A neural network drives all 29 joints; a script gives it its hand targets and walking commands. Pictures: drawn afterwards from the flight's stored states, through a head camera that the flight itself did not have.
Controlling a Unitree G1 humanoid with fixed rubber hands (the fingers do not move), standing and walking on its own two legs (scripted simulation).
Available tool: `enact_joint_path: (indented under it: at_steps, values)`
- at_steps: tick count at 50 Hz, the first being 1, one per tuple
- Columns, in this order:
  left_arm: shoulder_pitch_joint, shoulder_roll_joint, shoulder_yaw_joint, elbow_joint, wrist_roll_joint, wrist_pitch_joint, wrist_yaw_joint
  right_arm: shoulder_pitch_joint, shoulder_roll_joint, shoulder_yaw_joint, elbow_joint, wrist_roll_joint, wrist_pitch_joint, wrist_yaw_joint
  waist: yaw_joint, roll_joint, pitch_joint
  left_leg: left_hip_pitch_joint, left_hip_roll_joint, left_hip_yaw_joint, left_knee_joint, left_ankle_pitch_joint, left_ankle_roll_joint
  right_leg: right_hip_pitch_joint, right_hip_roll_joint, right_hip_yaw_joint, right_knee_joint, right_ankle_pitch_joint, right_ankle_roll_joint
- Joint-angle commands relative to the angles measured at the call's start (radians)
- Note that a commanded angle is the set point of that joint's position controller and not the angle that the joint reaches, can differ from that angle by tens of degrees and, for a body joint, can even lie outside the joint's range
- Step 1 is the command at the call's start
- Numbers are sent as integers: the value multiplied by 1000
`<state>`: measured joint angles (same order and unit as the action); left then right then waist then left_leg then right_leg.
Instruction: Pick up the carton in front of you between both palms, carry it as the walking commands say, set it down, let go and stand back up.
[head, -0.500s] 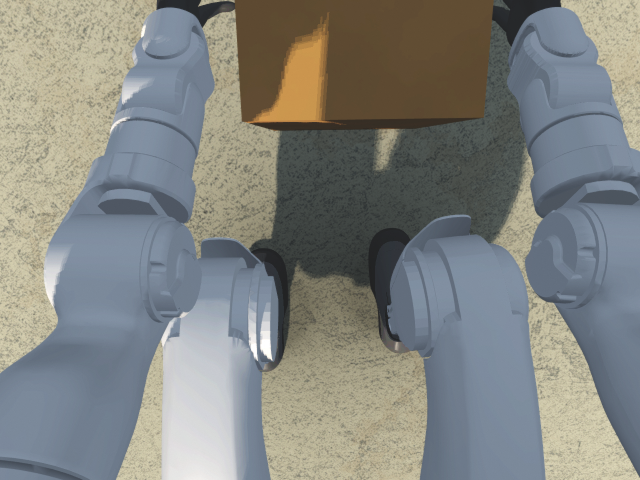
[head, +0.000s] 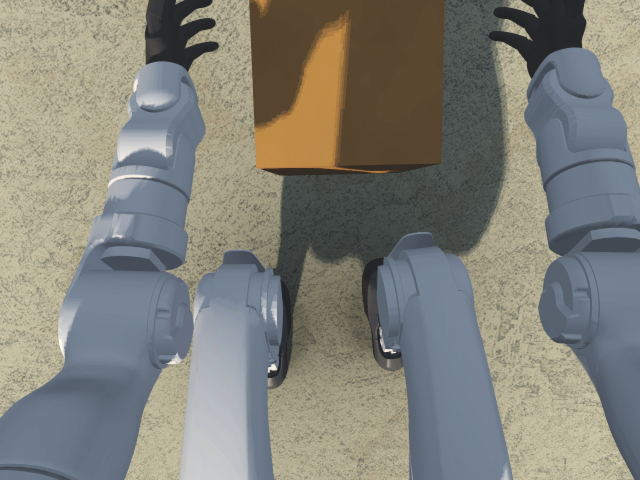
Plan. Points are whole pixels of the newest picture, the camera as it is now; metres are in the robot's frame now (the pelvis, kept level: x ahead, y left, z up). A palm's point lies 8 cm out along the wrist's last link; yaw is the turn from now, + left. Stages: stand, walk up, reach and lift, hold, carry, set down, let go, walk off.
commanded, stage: set down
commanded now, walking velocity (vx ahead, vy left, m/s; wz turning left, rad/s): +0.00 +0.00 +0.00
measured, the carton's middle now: (341, 99) +0.51 -0.06 -0.29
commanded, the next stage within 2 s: let go in 0.74 s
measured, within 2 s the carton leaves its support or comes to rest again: neither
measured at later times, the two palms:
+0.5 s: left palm out of the picture +0.53 +0.13 +0.03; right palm out of the picture +0.50 -0.27 +0.03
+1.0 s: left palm out of the picture +0.48 +0.15 +0.15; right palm out of the picture +0.45 -0.27 +0.15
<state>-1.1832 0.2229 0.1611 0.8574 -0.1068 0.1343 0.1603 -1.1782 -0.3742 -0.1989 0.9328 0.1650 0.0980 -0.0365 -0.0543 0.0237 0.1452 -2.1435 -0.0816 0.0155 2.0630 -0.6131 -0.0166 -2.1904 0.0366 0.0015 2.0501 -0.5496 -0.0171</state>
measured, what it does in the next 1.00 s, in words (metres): rises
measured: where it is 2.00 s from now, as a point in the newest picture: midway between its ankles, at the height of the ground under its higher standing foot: (328, 341)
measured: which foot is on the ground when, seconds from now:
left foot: down 0.00-1.00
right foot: down 0.00-1.00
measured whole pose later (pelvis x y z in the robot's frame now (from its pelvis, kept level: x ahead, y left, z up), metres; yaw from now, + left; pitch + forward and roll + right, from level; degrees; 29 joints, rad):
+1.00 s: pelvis +0.06 -0.01 +0.27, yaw -2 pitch +40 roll +1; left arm -0.67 0.13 0.21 0.67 0.08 0.12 0.07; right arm -0.68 -0.26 -0.27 0.73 -0.06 0.09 0.08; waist -0.03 0.01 -0.09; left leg -1.34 -0.05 -0.04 1.00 -0.35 -0.02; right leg -1.37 0.05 0.03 0.99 -0.31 -0.02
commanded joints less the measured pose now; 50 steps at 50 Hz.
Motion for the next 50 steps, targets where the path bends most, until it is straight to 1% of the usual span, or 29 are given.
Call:
enact_joint_path:
  at_steps: [1,6,12,17,21,27,34,38,41,44,47,50]
  values:
    - [-191,83,47,-72,32,-16,-12,-190,-109,-41,-85,-33,-13,12,-13,-53,-1030,375,-19,56,-235,195,-7,656,4,-18,-246,301,42]
    - [-178,70,52,-69,43,-20,-20,-172,-104,-57,-90,-50,-14,26,-18,-42,-1075,428,-20,49,-319,209,-13,686,9,-23,-324,312,44]
    - [-163,69,46,-153,46,1,-21,-138,-125,-79,-160,-61,8,42,-29,-22,-1220,569,-26,48,-418,260,-21,795,20,-36,-421,367,44]
    - [-133,68,49,-216,52,23,-24,-109,-132,-90,-222,-65,30,59,-25,-17,-1287,666,-27,49,-505,306,-24,892,28,-39,-506,419,46]
    - [-96,61,58,-226,58,29,-34,-83,-119,-93,-232,-70,38,73,-15,-27,-1272,701,-24,46,-583,327,-23,954,31,-34,-580,445,49]
    - [-38,44,77,-201,74,17,-54,-39,-92,-105,-204,-94,27,90,-7,-39,-1212,750,-16,35,-708,352,-23,1027,27,-21,-702,471,51]
    - [11,33,90,-195,98,-8,-73,5,-72,-129,-194,-133,-2,99,-6,-37,-1179,866,-3,16,-862,408,-27,1144,19,-7,-854,523,45]
    - [42,20,95,-169,116,-21,-82,32,-54,-138,-170,-154,-18,104,-2,-35,-1126,910,4,7,-938,425,-30,1182,13,0,-928,534,42]
    - [114,11,94,-176,145,-23,-83,104,-47,-134,-178,-183,-22,109,2,-31,-1158,988,7,6,-997,458,-32,1267,11,2,-983,569,41]
    - [240,4,83,-208,181,-21,-83,229,-39,-119,-216,-216,-20,113,6,-31,-1187,1080,7,4,-1057,499,-30,1378,11,5,-1037,615,40]
    - [384,-3,64,-273,197,-26,-85,372,-24,-95,-285,-236,-21,118,5,-40,-1172,1157,7,1,-1119,530,-26,1504,9,16,-1096,660,36]
    - [491,0,40,-343,191,-46,-96,478,-7,-68,-357,-231,-36,118,3,-53,-1094,1191,11,-4,-1177,543,-20,1607,0,36,-1151,703,31]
